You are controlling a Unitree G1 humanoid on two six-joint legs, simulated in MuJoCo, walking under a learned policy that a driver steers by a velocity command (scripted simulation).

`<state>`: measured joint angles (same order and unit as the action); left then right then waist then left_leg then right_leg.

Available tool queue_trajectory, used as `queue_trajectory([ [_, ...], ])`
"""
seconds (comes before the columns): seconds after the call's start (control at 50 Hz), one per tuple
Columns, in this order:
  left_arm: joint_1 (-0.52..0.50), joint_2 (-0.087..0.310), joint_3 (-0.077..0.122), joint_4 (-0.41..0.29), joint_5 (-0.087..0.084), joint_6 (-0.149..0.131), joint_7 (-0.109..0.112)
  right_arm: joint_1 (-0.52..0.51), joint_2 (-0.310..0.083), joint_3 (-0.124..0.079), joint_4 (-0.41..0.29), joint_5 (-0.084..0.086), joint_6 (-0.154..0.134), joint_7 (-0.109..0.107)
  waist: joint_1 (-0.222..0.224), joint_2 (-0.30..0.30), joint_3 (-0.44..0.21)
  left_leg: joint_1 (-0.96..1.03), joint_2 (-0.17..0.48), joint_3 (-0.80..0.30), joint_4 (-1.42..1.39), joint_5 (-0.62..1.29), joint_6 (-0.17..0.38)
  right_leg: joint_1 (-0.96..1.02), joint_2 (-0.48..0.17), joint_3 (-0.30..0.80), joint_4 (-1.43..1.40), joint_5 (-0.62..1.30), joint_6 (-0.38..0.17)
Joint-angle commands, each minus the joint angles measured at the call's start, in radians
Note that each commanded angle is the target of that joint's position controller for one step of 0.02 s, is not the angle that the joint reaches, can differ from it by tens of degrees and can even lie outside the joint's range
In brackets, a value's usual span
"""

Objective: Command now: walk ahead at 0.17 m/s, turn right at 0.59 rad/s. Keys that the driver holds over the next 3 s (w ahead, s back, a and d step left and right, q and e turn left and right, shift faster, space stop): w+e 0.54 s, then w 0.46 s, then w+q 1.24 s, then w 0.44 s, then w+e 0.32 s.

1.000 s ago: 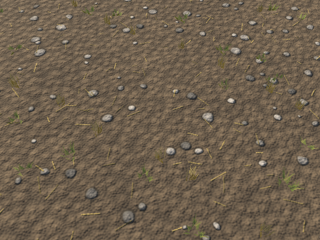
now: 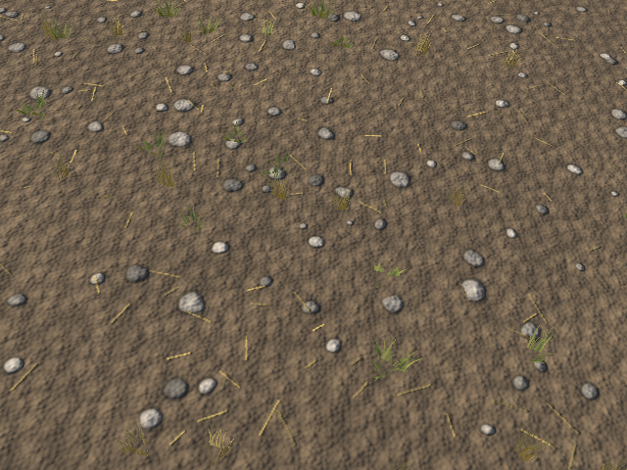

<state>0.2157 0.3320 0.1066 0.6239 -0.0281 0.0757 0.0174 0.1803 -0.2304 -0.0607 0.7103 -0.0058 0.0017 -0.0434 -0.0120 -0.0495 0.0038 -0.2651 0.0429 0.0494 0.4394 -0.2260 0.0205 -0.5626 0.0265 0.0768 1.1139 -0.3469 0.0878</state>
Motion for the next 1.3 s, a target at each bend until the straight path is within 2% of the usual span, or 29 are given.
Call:
queue_trajectory([
  [0.02,-0.12,0.037,-0.003,-0.131,0.002,-0.028,-0.012,0.059,-0.212,-0.059,-0.043,0.008,-0.014,-0.008,-0.063,0.236,-0.059,0.245,0.255,-0.245,-0.211,-0.141,0.178,-0.151,-0.045,-0.044,-0.121,-0.005,-0.005],
  [0.16,-0.106,0.023,-0.009,-0.121,0.003,-0.061,-0.044,0.041,-0.256,-0.076,-0.019,0.032,-0.051,0.035,-0.041,0.227,0.002,0.112,0.271,-0.123,-0.232,-0.184,0.155,0.111,-0.06,-0.144,-0.425,-0.051,-0.117],
  [0.2,-0.04,0.016,-0.006,-0.088,0.002,-0.064,-0.051,0.008,-0.258,-0.075,-0.012,0.047,-0.05,0.047,0.011,0.194,-0.005,0.06,0.26,-0.074,-0.174,-0.195,0.134,0.248,-0.041,-0.181,-0.572,0.035,-0.151],
  [0.24,0.136,0.051,0.019,-0.011,0.001,-0.066,-0.043,-0.001,-0.196,-0.056,-0.007,0.038,-0.05,0.05,0.085,0.103,-0.063,-0.093,0.189,0.037,0.056,-0.144,0.075,0.537,0.01,-0.184,-0.648,0.05,-0.19],
  [0.26,0.276,0.148,0.048,0.01,-0.002,-0.072,-0.031,-0.057,-0.122,-0.03,-0.043,0.005,-0.056,0.054,0.144,-0.147,-0.08,-0.339,0.09,0.139,0.478,-0.237,-0.009,0.717,-0.197,0.144,-0.749,0.031,-0.27],
  [0.28,0.265,0.259,0.057,-0.028,0.005,-0.099,-0.038,-0.109,-0.118,-0.026,-0.125,0.005,-0.086,0.054,0.118,-0.302,-0.075,-0.697,-0.067,0.012,0.712,-0.373,-0.043,0.803,-0.381,0.643,-0.888,-0.139,-0.465],
  [0.3,0.243,0.167,0.034,-0.034,0.008,-0.122,-0.043,-0.143,-0.196,-0.041,-0.124,0.033,-0.113,0.063,0.139,-0.176,-0.046,-0.754,0.0,-0.102,0.798,-0.321,-0.024,0.78,-0.397,0.623,-0.928,-0.177,-0.48],
  [0.32,0.2,0.11,0.01,-0.036,0.015,-0.138,-0.042,-0.127,-0.223,-0.048,-0.114,0.043,-0.129,0.072,0.1,-0.145,-0.001,-0.747,0.028,-0.114,0.772,-0.21,-0.002,0.739,-0.361,0.528,-0.916,-0.1,-0.443],
  [0.36,0.115,0.074,-0.008,-0.05,0.012,-0.137,-0.036,-0.102,-0.223,-0.051,-0.08,-0.002,-0.136,0.072,0.047,-0.051,0.029,-0.647,0.058,-0.106,0.65,-0.066,-0.014,0.631,-0.276,0.353,-0.903,0.13,-0.378],
  [0.42,0.111,0.089,-0.008,-0.038,0.014,-0.135,-0.014,-0.119,-0.172,-0.035,-0.066,-0.008,-0.13,0.079,0.024,-0.026,0.012,-0.525,0.019,-0.072,0.497,0.067,-0.049,0.546,-0.213,0.23,-0.906,0.373,-0.344],
  [0.5,0.168,0.111,0.001,0.007,0.003,-0.133,0.005,-0.26,-0.11,-0.004,-0.097,0.005,-0.127,0.088,0.069,-0.052,0.037,-0.364,-0.048,-0.051,0.195,0.261,-0.06,0.422,-0.154,0.157,-0.888,0.386,-0.297],
  [0.58,0.221,0.106,0.0,0.055,-0.009,-0.134,0.008,-0.303,-0.14,-0.008,-0.12,0.019,-0.129,0.096,0.078,-0.067,0.047,-0.292,-0.049,-0.087,0.082,0.306,-0.031,0.463,-0.205,0.228,-0.868,0.344,-0.278],
  [0.64,0.213,0.108,0.004,0.075,0.002,-0.126,0.01,-0.241,-0.17,-0.023,-0.109,0.014,-0.135,0.096,0.046,-0.097,0.025,-0.211,-0.059,-0.065,0.057,0.213,0.014,0.551,-0.227,0.233,-0.786,0.547,-0.252],
  [0.68,0.189,0.086,-0.007,0.064,0.014,-0.117,0.007,-0.04,-0.218,-0.05,-0.066,0.005,-0.134,0.082,-0.058,-0.089,-0.126,0.113,-0.055,-0.042,0.053,0.22,0.079,0.496,-0.147,0.169,-0.514,0.787,-0.207],
  [0.7,0.187,0.041,-0.026,0.036,0.034,-0.116,0.007,0.143,-0.271,-0.059,-0.052,-0.01,-0.13,0.073,-0.124,0.022,-0.288,0.416,0.124,-0.253,0.091,0.211,0.15,0.308,-0.074,0.137,-0.213,0.515,-0.175],
  [0.72,0.382,-0.058,-0.052,0.051,-0.001,-0.128,-0.001,0.22,-0.32,-0.072,0.003,-0.012,-0.125,0.085,-0.031,0.386,-0.438,0.724,0.358,-0.776,-0.039,-0.037,0.324,-0.044,0.082,0.11,0.144,-0.215,-0.106],
  [0.74,0.33,0.044,-0.036,0.073,-0.018,-0.136,-0.001,0.204,-0.217,-0.049,-0.006,0.016,-0.124,0.085,-0.069,0.267,-0.341,0.654,0.337,-0.852,-0.141,-0.255,0.292,-0.158,0.031,0.164,0.237,-0.21,-0.109],
  [0.76,0.18,0.096,-0.023,0.045,-0.022,-0.14,-0.003,0.131,-0.173,-0.036,-0.012,0.019,-0.119,0.077,-0.082,0.168,-0.17,0.493,0.298,-0.67,-0.158,-0.242,0.245,-0.194,-0.012,0.125,0.234,-0.121,-0.115],
  [0.8,0.065,0.077,-0.025,0.013,0.012,-0.149,-0.002,0.04,-0.148,-0.022,-0.015,0.0,-0.11,0.072,-0.028,0.072,-0.034,0.231,0.224,-0.48,-0.198,-0.029,0.219,-0.135,-0.089,0.063,0.135,-0.001,-0.118],
  [0.88,0.096,0.011,-0.039,0.02,0.016,-0.138,-0.012,0.043,-0.143,-0.016,0.009,0.006,-0.122,0.067,0.026,0.13,-0.013,0.098,0.173,-0.33,-0.281,0.112,0.235,-0.067,-0.142,0.02,0.001,0.053,-0.105],
  [1.0,-0.107,-0.019,-0.062,-0.032,0.023,-0.155,-0.024,0.1,-0.207,-0.026,0.046,0.023,-0.107,0.056,-0.034,0.103,0.037,0.082,0.13,-0.163,-0.31,0.222,0.2,-0.052,-0.135,-0.038,-0.375,0.349,-0.074],
  [1.1,-0.242,0.003,-0.055,-0.081,0.01,-0.174,-0.047,0.203,-0.232,-0.028,0.084,0.038,-0.079,0.053,-0.074,0.111,0.055,0.158,0.167,-0.218,-0.231,0.203,0.177,0.016,-0.079,-0.043,-0.562,0.362,-0.077],
  [1.14,-0.21,0.031,-0.042,-0.078,0.01,-0.183,-0.052,0.202,-0.249,-0.034,0.087,0.037,-0.067,0.046,-0.039,0.129,0.039,0.195,0.187,-0.255,-0.172,0.223,0.156,0.086,-0.063,-0.041,-0.613,0.298,-0.096],
  [1.18,-0.02,0.091,-0.008,-0.028,0.017,-0.188,-0.041,0.189,-0.225,-0.023,0.084,0.031,-0.062,0.044,0.067,0.119,-0.074,0.143,0.118,-0.209,0.051,0.38,0.108,0.384,-0.051,-0.061,-0.662,0.28,-0.143],
  [1.2,0.162,0.165,0.014,-0.009,0.039,-0.186,-0.028,0.171,-0.157,0.003,0.05,0.008,-0.067,0.045,0.147,0.031,-0.235,-0.03,0.05,-0.159,0.351,0.203,0.062,0.673,-0.231,0.105,-0.619,0.298,-0.211],
  [1.22,0.216,0.231,0.027,0.01,0.048,-0.172,-0.029,0.306,-0.06,0.031,0.03,0.022,-0.083,0.045,0.093,-0.246,-0.372,-0.39,-0.08,-0.086,0.689,-0.313,-0.002,0.97,-0.464,0.52,-0.696,0.118,-0.349],
  [1.24,0.228,0.139,0.007,0.009,0.041,-0.168,-0.031,0.273,-0.155,0.008,0.045,0.047,-0.088,0.044,0.127,-0.18,-0.348,-0.49,-0.045,-0.185,0.825,-0.339,-0.005,0.924,-0.448,0.613,-0.775,-0.026,-0.343],
  [1.26,0.177,0.092,-0.009,0.012,0.033,-0.169,-0.028,0.185,-0.205,-0.01,0.021,0.058,-0.087,0.044,0.126,-0.121,-0.213,-0.541,-0.007,-0.177,0.861,-0.254,-0.003,0.818,-0.418,0.461,-0.79,-0.015,-0.308],
  [1.3,0.061,0.038,-0.028,0.018,0.036,-0.172,-0.032,0.107,-0.188,-0.015,0.001,0.035,-0.075,0.042,0.071,-0.052,-0.079,-0.485,0.055,-0.155,0.797,-0.124,-0.009,0.591,-0.339,0.262,-0.851,0.142,-0.284],
])
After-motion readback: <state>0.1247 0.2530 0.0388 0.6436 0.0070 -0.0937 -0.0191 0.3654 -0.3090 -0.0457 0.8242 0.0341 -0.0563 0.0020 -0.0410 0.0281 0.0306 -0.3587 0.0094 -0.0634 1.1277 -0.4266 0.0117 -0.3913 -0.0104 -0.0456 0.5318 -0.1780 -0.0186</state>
